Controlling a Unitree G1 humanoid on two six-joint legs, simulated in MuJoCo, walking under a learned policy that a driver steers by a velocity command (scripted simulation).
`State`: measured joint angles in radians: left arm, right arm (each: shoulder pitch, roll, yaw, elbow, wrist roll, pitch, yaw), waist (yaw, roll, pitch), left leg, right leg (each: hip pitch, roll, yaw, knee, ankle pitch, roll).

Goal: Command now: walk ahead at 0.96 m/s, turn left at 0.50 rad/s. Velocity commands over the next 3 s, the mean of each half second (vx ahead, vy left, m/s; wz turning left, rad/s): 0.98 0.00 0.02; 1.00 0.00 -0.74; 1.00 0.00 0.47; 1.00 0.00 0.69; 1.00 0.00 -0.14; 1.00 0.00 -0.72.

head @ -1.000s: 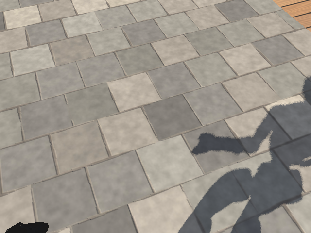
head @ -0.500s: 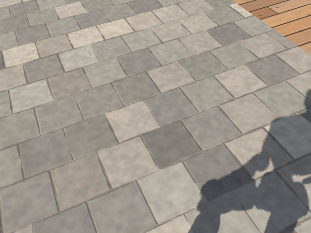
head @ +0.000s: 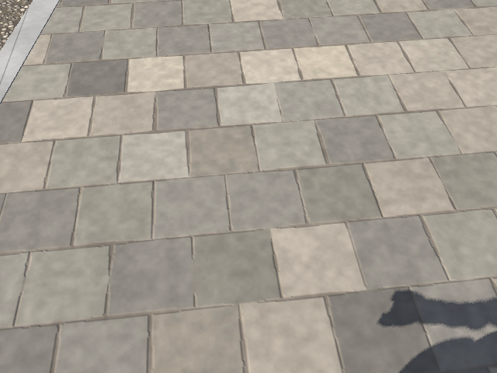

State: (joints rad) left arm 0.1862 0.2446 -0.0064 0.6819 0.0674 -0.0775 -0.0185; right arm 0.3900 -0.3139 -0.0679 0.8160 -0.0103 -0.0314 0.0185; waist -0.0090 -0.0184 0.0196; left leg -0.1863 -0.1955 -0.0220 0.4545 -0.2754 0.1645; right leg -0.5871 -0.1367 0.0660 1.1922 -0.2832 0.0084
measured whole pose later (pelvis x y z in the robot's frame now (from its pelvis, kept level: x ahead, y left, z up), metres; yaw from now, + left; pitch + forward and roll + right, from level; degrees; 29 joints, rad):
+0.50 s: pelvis +0.49 -0.03 +0.01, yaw -2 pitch +1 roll -2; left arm 0.53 0.30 0.06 0.93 0.01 -0.06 -0.01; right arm 0.07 -0.27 0.02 0.66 -0.07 -0.08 0.04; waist 0.06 0.02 0.01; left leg -0.64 0.08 -0.07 0.98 -0.23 0.01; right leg -0.12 0.14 0.06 0.36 -0.25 -0.11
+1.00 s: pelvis +0.96 -0.03 -0.01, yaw -25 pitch +2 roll +2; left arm -0.03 0.34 0.04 0.63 0.04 -0.01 -0.09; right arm 0.54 -0.32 -0.04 0.93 -0.02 -0.11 0.00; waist -0.09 -0.03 0.01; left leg 0.17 0.01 0.24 0.20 -0.37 -0.03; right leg -0.76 -0.04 -0.07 0.85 -0.05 -0.12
